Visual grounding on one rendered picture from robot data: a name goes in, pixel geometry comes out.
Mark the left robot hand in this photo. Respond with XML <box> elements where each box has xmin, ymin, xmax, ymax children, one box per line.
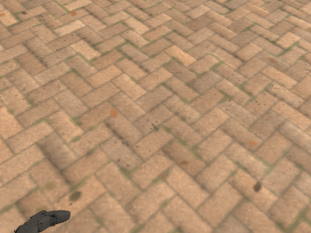
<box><xmin>14</xmin><ymin>210</ymin><xmax>71</xmax><ymax>233</ymax></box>

